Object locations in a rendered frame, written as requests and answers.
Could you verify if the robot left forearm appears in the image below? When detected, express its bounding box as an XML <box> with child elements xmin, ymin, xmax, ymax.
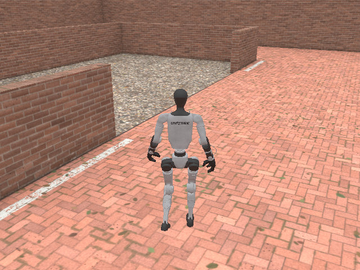
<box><xmin>148</xmin><ymin>135</ymin><xmax>158</xmax><ymax>154</ymax></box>

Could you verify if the right robot hand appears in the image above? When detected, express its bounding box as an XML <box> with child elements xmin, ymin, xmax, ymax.
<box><xmin>202</xmin><ymin>159</ymin><xmax>216</xmax><ymax>173</ymax></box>

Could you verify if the robot left upper arm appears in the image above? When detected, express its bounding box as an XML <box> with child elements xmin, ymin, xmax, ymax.
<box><xmin>153</xmin><ymin>113</ymin><xmax>169</xmax><ymax>143</ymax></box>

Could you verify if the robot right forearm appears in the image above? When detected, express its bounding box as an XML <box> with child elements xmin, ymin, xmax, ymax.
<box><xmin>202</xmin><ymin>137</ymin><xmax>214</xmax><ymax>161</ymax></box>

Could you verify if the robot left shin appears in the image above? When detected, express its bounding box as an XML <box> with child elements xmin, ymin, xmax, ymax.
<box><xmin>163</xmin><ymin>185</ymin><xmax>172</xmax><ymax>224</ymax></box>

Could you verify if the robot right thigh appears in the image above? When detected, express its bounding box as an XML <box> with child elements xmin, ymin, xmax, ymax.
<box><xmin>187</xmin><ymin>156</ymin><xmax>199</xmax><ymax>194</ymax></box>

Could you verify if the left robot hand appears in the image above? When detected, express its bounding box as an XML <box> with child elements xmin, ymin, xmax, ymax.
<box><xmin>147</xmin><ymin>152</ymin><xmax>160</xmax><ymax>162</ymax></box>

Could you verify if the robot right upper arm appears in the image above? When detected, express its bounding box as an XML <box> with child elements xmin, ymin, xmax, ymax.
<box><xmin>192</xmin><ymin>114</ymin><xmax>208</xmax><ymax>145</ymax></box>

